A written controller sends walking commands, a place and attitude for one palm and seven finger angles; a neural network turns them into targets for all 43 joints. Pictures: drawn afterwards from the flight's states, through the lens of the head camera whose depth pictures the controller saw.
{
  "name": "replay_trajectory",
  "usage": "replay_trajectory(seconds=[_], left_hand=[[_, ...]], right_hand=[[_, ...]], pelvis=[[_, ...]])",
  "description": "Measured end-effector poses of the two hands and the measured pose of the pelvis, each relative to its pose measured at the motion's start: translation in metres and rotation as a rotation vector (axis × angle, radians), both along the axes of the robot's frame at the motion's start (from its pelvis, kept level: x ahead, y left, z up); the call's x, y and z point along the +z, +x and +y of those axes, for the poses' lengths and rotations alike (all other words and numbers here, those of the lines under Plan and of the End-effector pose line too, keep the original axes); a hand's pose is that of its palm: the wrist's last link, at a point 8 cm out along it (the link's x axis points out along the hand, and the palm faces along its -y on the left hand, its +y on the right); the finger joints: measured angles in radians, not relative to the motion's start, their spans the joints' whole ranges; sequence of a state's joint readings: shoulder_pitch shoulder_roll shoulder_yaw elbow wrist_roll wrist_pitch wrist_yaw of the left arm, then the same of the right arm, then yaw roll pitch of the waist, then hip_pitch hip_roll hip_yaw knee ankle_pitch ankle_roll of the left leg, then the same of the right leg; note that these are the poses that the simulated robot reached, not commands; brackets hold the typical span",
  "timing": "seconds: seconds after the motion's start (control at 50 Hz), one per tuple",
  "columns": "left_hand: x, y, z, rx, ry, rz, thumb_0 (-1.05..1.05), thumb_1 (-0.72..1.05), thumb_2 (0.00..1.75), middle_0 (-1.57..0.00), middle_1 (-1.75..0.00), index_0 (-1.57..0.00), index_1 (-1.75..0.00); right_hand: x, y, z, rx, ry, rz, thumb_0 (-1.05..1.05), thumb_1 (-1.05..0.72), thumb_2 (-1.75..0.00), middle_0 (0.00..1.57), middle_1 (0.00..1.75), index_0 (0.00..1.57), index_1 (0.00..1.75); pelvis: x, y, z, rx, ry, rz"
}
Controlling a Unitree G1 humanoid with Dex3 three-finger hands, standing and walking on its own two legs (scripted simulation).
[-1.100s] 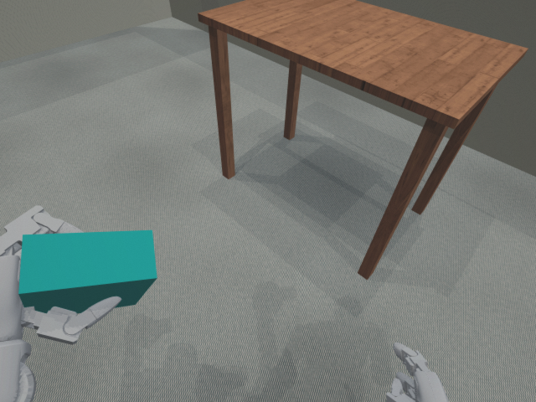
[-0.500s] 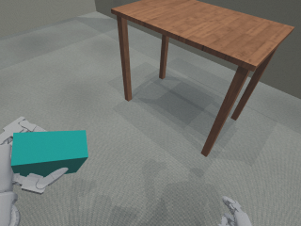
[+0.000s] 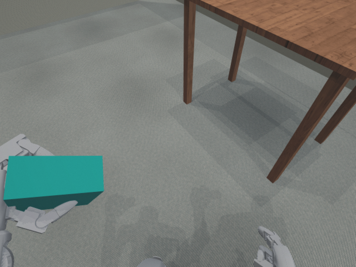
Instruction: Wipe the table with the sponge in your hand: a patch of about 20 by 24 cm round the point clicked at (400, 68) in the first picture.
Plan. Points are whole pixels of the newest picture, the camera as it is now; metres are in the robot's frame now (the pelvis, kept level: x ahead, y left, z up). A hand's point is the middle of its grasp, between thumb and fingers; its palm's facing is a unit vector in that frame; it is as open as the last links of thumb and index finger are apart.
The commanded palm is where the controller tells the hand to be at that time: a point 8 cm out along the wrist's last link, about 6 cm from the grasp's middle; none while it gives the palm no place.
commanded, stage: walk around to get in front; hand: left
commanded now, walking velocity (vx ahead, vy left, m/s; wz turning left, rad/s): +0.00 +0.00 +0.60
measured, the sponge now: (69, 184) +0.22 +0.19 +0.16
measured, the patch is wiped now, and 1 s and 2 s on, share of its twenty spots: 0.00 0.00 0.00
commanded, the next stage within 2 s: none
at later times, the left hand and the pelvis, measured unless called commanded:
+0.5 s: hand out of the picture +0.05 +0.28 +0.19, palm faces +0.62 -0.64 -0.44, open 9.6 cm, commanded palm -0.02 +0.31 +0.19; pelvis -0.07 -0.01 +0.00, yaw +21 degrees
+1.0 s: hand out of the picture -0.10 +0.29 +0.18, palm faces +0.85 -0.40 -0.35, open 9.6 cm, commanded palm -0.17 +0.29 +0.19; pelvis -0.12 -0.03 +0.00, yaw +38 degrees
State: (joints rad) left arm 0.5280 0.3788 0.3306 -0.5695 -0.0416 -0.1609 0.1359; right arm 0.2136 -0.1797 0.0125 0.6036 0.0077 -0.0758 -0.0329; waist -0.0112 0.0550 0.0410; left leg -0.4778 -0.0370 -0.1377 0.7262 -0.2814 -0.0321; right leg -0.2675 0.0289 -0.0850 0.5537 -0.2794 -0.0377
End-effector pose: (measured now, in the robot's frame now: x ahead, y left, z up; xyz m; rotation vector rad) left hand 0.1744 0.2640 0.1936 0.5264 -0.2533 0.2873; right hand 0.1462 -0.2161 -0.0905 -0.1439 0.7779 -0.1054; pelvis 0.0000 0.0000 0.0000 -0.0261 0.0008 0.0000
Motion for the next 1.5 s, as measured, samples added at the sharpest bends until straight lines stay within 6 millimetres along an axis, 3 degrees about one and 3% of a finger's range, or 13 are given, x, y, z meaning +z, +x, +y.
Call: replay_trajectory(seconds=[0.18,0.32,0.42,0.5,0.58,0.66,0.84,0.92,1.02,1.16,1.28,1.42,1.5], left_hand=[[-0.008,-0.065,0.036,0.228,-0.034,-0.019,0.0,-0.45,0.97,-0.81,-1.32,-0.81,-1.32],[-0.017,-0.111,0.06,0.293,-0.071,-0.097,0.0,-0.45,0.97,-0.81,-1.32,-0.81,-1.32],[0.001,-0.145,0.055,0.297,-0.005,-0.093,0.0,-0.45,0.97,-0.81,-1.32,-0.81,-1.32],[0.012,-0.179,0.042,0.348,0.031,-0.076,0.0,-0.45,0.97,-0.81,-1.32,-0.81,-1.32],[0.006,-0.21,0.027,0.448,0.053,-0.017,0.0,-0.45,0.97,-0.81,-1.33,-0.81,-1.32],[-0.004,-0.236,0.014,0.553,-0.013,0.018,0.0,-0.45,0.98,-0.81,-1.33,-0.81,-1.32],[-0.001,-0.279,0.007,0.629,-0.046,0.002,0.0,-0.45,0.98,-0.81,-1.33,-0.81,-1.32],[0.005,-0.304,0.015,0.668,-0.032,-0.072,0.0,-0.45,0.98,-0.81,-1.33,-0.81,-1.32],[-0.002,-0.335,0.03,0.713,-0.014,-0.167,0.0,-0.45,0.98,-0.81,-1.33,-0.81,-1.32],[0.008,-0.348,0.036,0.763,0.013,-0.163,0.0,-0.45,0.98,-0.81,-1.33,-0.81,-1.32],[0.023,-0.345,0.026,0.816,0.069,-0.116,0.0,-0.45,0.98,-0.81,-1.33,-0.81,-1.32],[-0.006,-0.321,0.03,0.944,0.039,-0.023,0.0,-0.45,0.98,-0.81,-1.33,-0.81,-1.32],[-0.015,-0.305,0.029,0.946,-0.037,0.011,0.0,-0.45,0.98,-0.81,-1.33,-0.81,-1.32]], right_hand=[[0.017,0.016,-0.009,0.116,-0.129,-0.007,0.02,-0.9,-0.9,0.2,0.3,0.2,0.3],[0.026,0.03,0.026,0.226,-0.165,-0.084,0.02,-0.91,-0.9,0.19,0.3,0.2,0.3],[0.029,0.018,0.064,0.34,-0.052,-0.091,0.02,-0.91,-0.9,0.19,0.3,0.2,0.3],[0.021,0.007,0.079,0.408,0.024,-0.081,0.02,-0.9,-0.9,0.2,0.3,0.21,0.3],[0.002,0.0,0.077,0.467,0.068,-0.055,0.01,-0.9,-0.9,0.2,0.3,0.21,0.3],[-0.01,-0.007,0.061,0.526,0.033,0.016,0.02,-0.9,-0.9,0.2,0.3,0.21,0.3],[0.016,-0.002,0.025,0.557,-0.136,0.03,0.02,-0.9,-0.9,0.2,0.3,0.21,0.3],[0.028,0.007,0.033,0.588,-0.198,-0.02,0.02,-0.91,-0.9,0.2,0.3,0.2,0.3],[0.032,0.013,0.068,0.623,-0.2,-0.114,0.02,-0.91,-0.9,0.19,0.3,0.2,0.3],[0.027,-0.011,0.133,0.734,-0.021,-0.065,0.02,-0.91,-0.9,0.19,0.3,0.2,0.3],[0.009,-0.011,0.166,0.832,0.062,0.007,0.02,-0.9,-0.9,0.2,0.3,0.21,0.3],[-0.031,0.041,0.171,0.904,0.025,0.073,0.02,-0.9,-0.9,0.2,0.3,0.21,0.3],[-0.02,0.08,0.163,0.897,-0.054,0.071,0.02,-0.9,-0.9,0.2,0.3,0.21,0.3]], pelvis=[[0.004,-0.013,-0.001,0.158,0.059,-0.01],[-0.007,-0.042,0.013,0.24,0.063,-0.021],[0.002,-0.059,0.002,0.32,0.012,-0.024],[0.002,-0.07,-0.01,0.36,0.003,-0.017],[-0.005,-0.08,-0.028,0.392,0.02,-0.01],[-0.002,-0.091,-0.042,0.459,0.045,-0.029],[0.015,-0.102,-0.051,0.589,0.08,-0.003],[0.012,-0.11,-0.045,0.63,0.062,0.019],[-0.005,-0.123,-0.03,0.662,0.061,0.004],[0.006,-0.114,-0.023,0.737,0.026,-0.023],[0.009,-0.092,-0.018,0.774,0.026,-0.02],[-0.01,-0.056,-0.022,0.851,0.049,-0.025],[-0.001,-0.043,-0.017,0.867,0.072,-0.016]])
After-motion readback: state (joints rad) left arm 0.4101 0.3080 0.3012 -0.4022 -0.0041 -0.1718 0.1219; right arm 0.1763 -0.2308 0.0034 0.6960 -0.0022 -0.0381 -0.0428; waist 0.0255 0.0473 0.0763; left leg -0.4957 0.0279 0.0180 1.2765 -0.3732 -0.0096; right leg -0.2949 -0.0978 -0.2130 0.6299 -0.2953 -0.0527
